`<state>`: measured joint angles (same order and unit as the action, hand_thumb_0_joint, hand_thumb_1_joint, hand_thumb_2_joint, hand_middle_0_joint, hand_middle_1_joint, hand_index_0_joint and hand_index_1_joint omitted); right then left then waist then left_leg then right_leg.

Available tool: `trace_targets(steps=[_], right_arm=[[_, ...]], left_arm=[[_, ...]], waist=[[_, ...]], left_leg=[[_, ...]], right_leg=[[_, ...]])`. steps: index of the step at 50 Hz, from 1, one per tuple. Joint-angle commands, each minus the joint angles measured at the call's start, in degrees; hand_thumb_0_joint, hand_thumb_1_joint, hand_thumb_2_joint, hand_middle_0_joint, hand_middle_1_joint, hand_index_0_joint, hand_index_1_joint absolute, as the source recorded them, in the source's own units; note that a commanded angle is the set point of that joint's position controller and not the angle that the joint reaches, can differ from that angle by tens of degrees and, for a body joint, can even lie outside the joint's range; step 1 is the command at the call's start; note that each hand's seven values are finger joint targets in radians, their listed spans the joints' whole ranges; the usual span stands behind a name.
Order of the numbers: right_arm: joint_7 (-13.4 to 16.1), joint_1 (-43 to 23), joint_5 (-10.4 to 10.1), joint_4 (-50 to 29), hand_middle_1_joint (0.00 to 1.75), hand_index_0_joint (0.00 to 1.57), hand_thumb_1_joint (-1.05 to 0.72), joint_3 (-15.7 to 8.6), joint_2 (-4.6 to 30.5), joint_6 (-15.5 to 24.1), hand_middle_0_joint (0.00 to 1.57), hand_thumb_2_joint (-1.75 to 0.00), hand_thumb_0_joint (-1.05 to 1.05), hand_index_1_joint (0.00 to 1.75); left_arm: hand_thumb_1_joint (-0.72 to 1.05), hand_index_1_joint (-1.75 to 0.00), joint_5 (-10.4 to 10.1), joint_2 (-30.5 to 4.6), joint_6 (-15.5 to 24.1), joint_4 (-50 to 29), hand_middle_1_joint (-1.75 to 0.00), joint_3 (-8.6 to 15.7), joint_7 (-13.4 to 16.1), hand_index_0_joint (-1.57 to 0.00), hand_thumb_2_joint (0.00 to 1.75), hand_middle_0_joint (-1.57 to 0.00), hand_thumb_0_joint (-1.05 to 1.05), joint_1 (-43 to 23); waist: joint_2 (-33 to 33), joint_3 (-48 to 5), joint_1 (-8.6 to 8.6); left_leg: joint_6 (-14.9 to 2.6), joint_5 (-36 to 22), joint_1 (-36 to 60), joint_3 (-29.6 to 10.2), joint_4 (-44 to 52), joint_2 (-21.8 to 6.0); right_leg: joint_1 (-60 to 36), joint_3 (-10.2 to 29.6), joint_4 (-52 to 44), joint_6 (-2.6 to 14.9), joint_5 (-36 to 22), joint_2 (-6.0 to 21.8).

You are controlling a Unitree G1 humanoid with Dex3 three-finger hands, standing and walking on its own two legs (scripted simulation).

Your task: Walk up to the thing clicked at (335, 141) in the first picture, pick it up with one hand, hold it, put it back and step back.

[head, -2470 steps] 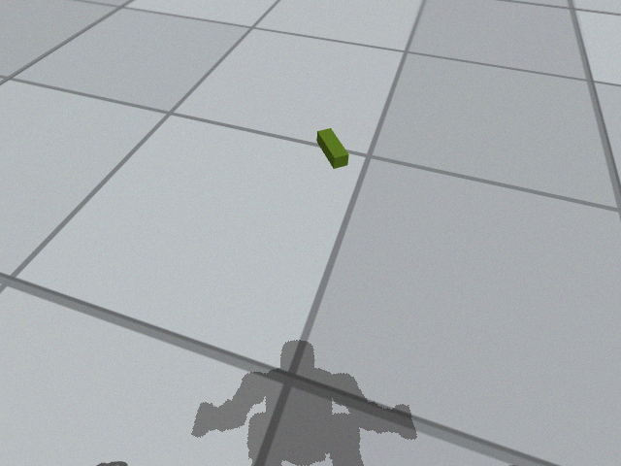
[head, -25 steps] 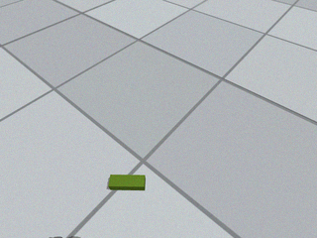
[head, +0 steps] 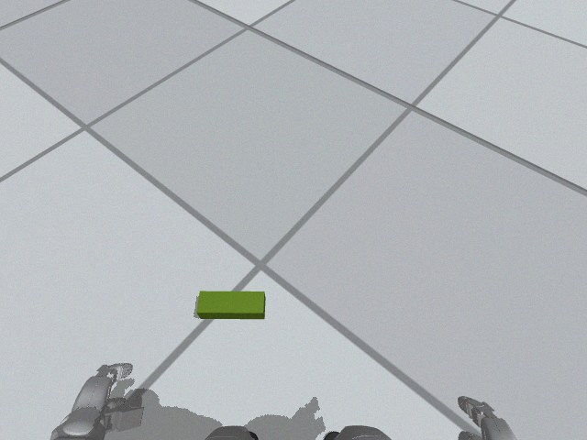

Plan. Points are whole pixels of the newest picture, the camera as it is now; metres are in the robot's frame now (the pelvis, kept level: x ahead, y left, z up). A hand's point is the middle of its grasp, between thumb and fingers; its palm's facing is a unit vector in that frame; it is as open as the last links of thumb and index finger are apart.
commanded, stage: rise first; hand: left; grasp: from above
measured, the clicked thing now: (232, 305) +0.52 +0.21 -0.74
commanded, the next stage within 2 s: none
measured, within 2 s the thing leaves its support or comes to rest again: neither
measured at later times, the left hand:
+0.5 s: hand (137, 416) +0.15 +0.26 -0.20, palm faces -0.16 -0.88 -0.45, open 14.0 cm
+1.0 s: hand (143, 415) +0.16 +0.28 -0.28, palm faces -0.33 -0.74 -0.59, open 14.3 cm
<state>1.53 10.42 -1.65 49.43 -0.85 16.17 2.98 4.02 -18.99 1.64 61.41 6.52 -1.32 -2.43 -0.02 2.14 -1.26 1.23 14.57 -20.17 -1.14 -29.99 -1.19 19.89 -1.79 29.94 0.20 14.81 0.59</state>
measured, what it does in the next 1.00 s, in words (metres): lowers itself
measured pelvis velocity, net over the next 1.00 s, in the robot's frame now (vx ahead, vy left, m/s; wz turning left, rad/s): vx -0.02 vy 0.02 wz -0.01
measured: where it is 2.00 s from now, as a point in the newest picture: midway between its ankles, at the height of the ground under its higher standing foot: outside the picture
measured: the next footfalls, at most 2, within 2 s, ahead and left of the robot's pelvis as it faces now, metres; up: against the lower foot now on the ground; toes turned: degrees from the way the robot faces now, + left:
none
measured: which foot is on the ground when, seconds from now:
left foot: down 0.00-1.00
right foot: down 0.00-1.00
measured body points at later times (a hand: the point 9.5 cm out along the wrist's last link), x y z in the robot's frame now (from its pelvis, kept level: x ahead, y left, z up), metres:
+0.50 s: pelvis +0.01 +0.02 -0.06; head +0.09 +0.03 +0.38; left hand +0.16 +0.30 -0.17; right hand +0.16 -0.24 -0.15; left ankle +0.01 +0.13 -0.73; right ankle +0.00 -0.12 -0.73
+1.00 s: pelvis -0.02 +0.02 -0.14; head +0.11 +0.03 +0.30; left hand +0.17 +0.31 -0.24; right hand +0.16 -0.24 -0.22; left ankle +0.01 +0.13 -0.73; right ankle +0.00 -0.12 -0.73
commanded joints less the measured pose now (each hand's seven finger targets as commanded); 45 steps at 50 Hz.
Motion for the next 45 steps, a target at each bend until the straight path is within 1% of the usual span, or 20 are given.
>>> trace_targets(steps=[1,3,5,7,8,9,10,13,16,18,20,21,22,28,31,37,38,41,43,45], right_arm=[[0.6,3.9,0.2,-9.6,0.30,0.20,-0.93,-4.5,8.5,1.3,0.20,-0.90,0.00,0.30],[0.3,2.7,0.0,-12.0,0.30,0.20,-0.91,-4.1,8.0,1.2,0.20,-0.90,0.00,0.30],[0.3,0.9,-0.3,-14.5,0.30,0.20,-0.90,-4.0,8.0,1.4,0.20,-0.90,0.00,0.30],[0.1,0.6,-0.2,-15.9,0.30,0.20,-0.89,-4.0,7.4,1.8,0.20,-0.90,0.00,0.30],[0.0,1.4,-0.1,-16.6,0.30,0.20,-0.90,-4.0,7.3,2.2,0.20,-0.90,0.00,0.30],[0.0,1.7,-0.1,-17.0,0.30,0.20,-0.87,-4.0,7.1,2.6,0.20,-0.89,0.00,0.30],[-0.1,1.9,0.0,-17.3,0.30,0.20,-0.88,-4.1,7.1,2.9,0.20,-0.89,0.00,0.30],[-0.1,3.0,0.4,-18.2,0.30,0.20,-0.88,-4.5,7.1,4.2,0.20,-0.89,0.00,0.30],[0.0,2.8,0.7,-20.0,0.30,0.20,-0.86,-4.8,6.6,5.3,0.20,-0.89,0.00,0.30],[0.1,2.9,0.8,-20.7,0.30,0.20,-0.86,-4.7,6.6,5.7,0.20,-0.89,0.00,0.30],[0.3,3.0,0.9,-21.5,0.30,0.20,-0.88,-4.8,6.5,5.7,0.20,-0.89,0.00,0.30],[0.3,3.3,0.9,-21.7,0.30,0.20,-0.87,-4.9,6.6,5.8,0.20,-0.89,0.00,0.30],[0.3,3.2,0.9,-21.9,0.30,0.20,-0.89,-4.7,6.3,5.9,0.20,-0.90,0.00,0.30],[0.5,2.7,0.9,-24.1,0.30,0.20,-0.90,-4.6,6.1,6.8,0.20,-0.90,0.00,0.30],[0.8,2.2,1.0,-25.1,0.30,0.20,-0.91,-4.3,5.6,7.3,0.20,-0.90,0.00,0.30],[1.1,1.8,1.2,-26.9,0.30,0.20,-0.90,-4.3,5.4,8.3,0.20,-0.90,0.00,0.30],[1.2,1.9,1.1,-27.2,0.30,0.20,-0.90,-4.1,5.1,8.4,0.20,-0.90,0.00,0.30],[1.4,1.4,1.0,-26.8,0.30,0.20,-0.92,-3.7,5.4,9.1,0.20,-0.90,0.00,0.30],[1.6,0.9,1.1,-25.9,0.30,0.20,-0.93,-3.7,5.9,9.7,0.20,-0.91,0.00,0.30],[1.4,0.2,1.4,-24.9,0.30,0.20,-0.93,-3.8,6.3,10.4,0.20,-0.91,0.00,0.30]], left_arm=[[0.01,-1.05,4.0,-13.9,-1.1,-7.6,-1.09,6.4,0.6,-0.03,1.00,0.00,0.00,5.3],[-0.10,-1.06,4.1,-9.6,-4.2,-9.4,-1.10,3.9,1.5,-0.05,0.98,-0.01,0.00,6.4],[-0.26,-1.06,4.9,-10.6,-6.9,-12.4,-1.08,3.8,2.4,-0.05,0.99,-0.04,0.00,1.8],[-0.39,-1.07,5.0,-10.2,-8.8,-13.9,-1.09,3.6,2.9,-0.07,0.96,-0.05,0.00,3.4],[-0.47,-1.07,4.9,-8.6,-9.4,-15.4,-1.09,2.7,2.9,-0.08,0.96,-0.06,0.00,2.8],[-0.48,-1.07,4.8,-7.4,-9.9,-16.1,-1.09,2.3,2.9,-0.07,0.95,-0.06,0.00,4.9],[-0.51,-1.07,5.1,-8.3,-10.0,-17.6,-1.08,2.8,2.9,-0.07,0.96,-0.06,0.00,4.1],[-0.52,-1.07,5.8,-8.0,-9.1,-23.7,-1.08,2.6,2.6,-0.07,0.96,-0.06,0.00,2.6],[-0.54,-1.06,7.4,-9.3,-8.0,-29.5,-1.07,4.3,3.1,-0.05,0.98,-0.05,0.00,7.0],[-0.56,-1.06,9.2,-8.3,-8.4,-32.1,-1.05,3.3,3.3,-0.05,1.00,-0.06,0.00,11.2],[-0.58,-1.06,10.4,-8.9,-9.3,-35.9,-1.06,3.9,3.7,-0.05,1.00,-0.06,0.00,12.3],[-0.56,-1.06,10.7,-7.6,-10.0,-35.9,-1.05,3.0,3.8,-0.05,0.99,-0.06,0.00,13.3],[-0.58,-1.06,10.8,-7.7,-10.6,-37.5,-1.05,3.3,4.1,-0.06,0.99,-0.06,0.00,14.3],[-0.56,-1.05,10.7,-6.6,-14.0,-43.5,-1.05,2.2,4.6,-0.07,0.97,-0.07,0.00,18.3],[-0.55,-1.05,11.1,-6.2,-15.2,-45.2,-1.06,1.6,4.7,-0.07,0.95,-0.07,0.00,19.2],[-0.55,-1.06,12.2,-7.1,-16.0,-49.5,-1.06,2.4,4.6,-0.07,0.95,-0.07,0.00,22.7],[-0.55,-1.05,12.1,-6.6,-16.0,-49.8,-1.06,1.7,4.6,-0.07,0.96,-0.07,0.00,22.9],[-0.57,-1.05,13.4,-7.4,-15.2,-49.0,-1.06,1.3,5.0,-0.08,0.96,-0.08,0.00,17.8],[-0.59,-1.06,15.7,-8.7,-13.7,-44.7,-1.06,1.2,5.2,-0.08,0.96,-0.08,0.00,13.1],[-0.60,-1.05,17.9,-11.0,-11.2,-40.9,-1.05,2.8,5.7,-0.08,0.97,-0.08,0.00,8.8]], waist=[[-2.4,-19.4,3.58],[-3.1,-15.6,2.73],[-1.7,-13.5,1.59],[-0.8,-12.2,1.67],[0.5,-12.0,0.54],[1.7,-12.1,0.69],[2.0,-12.0,0.52],[-0.5,-15.0,-0.35],[-2.8,-18.8,0.50],[-4.4,-20.9,0.53],[-5.5,-22.7,0.49],[-4.5,-21.5,-0.03],[-4.7,-22.0,0.33],[-2.9,-22.7,-0.71],[-2.4,-21.7,-1.03],[-4.9,-23.2,0.01],[-3.6,-23.4,-0.64],[-4.0,-22.9,-2.11],[-3.1,-21.8,-2.88],[-3.2,-21.9,-2.56]], left_leg=[[-1.45,-12.8,1.0,2.8,-2.0,3.1],[-1.07,-11.8,-0.1,2.4,-1.9,2.7],[-1.02,-10.0,-2.2,1.8,-3.4,2.2],[-1.04,-6.8,-4.7,1.8,-4.8,2.0],[-1.32,-5.4,-5.7,1.8,-5.8,1.8],[-1.36,-4.4,-6.4,1.7,-6.6,1.7],[-1.48,-3.6,-7.9,1.9,-7.8,1.8],[-1.17,-4.3,-9.3,1.2,-12.3,1.1],[-0.83,-6.1,-11.1,0.7,-16.5,0.9],[-0.48,-9.2,-10.7,0.1,-18.0,0.3],[-0.55,-10.7,-10.7,-0.1,-19.7,0.1],[-0.54,-10.5,-11.6,-0.2,-20.0,0.1],[-0.69,-10.5,-12.5,-0.2,-20.9,0.2],[-1.20,-10.1,-16.6,-0.8,-24.7,-0.1],[-1.35,-6.5,-20.0,-0.6,-26.1,0.4],[-0.96,-4.0,-22.1,-1.7,-27.8,0.2],[-1.30,-2.7,-23.1,-0.9,-28.7,0.5],[-1.33,-1.2,-25.8,-1.3,-31.0,0.4],[-1.49,0.4,-30.0,-1.6,-34.5,0.3],[-1.53,3.3,-35.1,-1.1,-38.5,0.6]], right_leg=[[-6.3,0.7,1.7,0.84,-13.2,-0.1],[-2.9,0.1,1.5,0.98,-11.1,-0.6],[0.3,-0.6,2.3,0.89,-8.8,-0.9],[2.7,-0.6,3.5,0.84,-5.0,-1.0],[4.4,-0.6,4.2,0.72,-3.9,-1.1],[5.0,-0.8,5.1,0.59,-2.8,-1.1],[5.9,-0.5,5.9,0.44,-2.2,-0.9],[11.1,-0.6,11.7,0.59,-2.7,-1.3],[13.8,-0.6,16.5,0.77,-3.6,-1.2],[15.6,-0.6,19.1,1.04,-4.5,-1.3],[16.9,-0.5,20.3,0.95,-5.3,-1.2],[17.5,-0.5,20.6,0.85,-5.2,-1.3],[17.6,-0.3,21.1,0.83,-5.3,-1.2],[20.3,-0.6,24.0,0.74,-5.1,-1.3],[21.6,-0.6,24.8,0.64,-3.5,-1.1],[25.6,-0.9,28.5,0.99,-0.1,-1.2],[25.5,-0.8,28.1,0.83,0.1,-1.3],[29.4,-0.6,30.7,0.96,1.2,-1.4],[34.2,-0.7,34.2,0.95,2.6,-1.3],[38.9,-0.4,38.3,1.01,5.0,-1.1]])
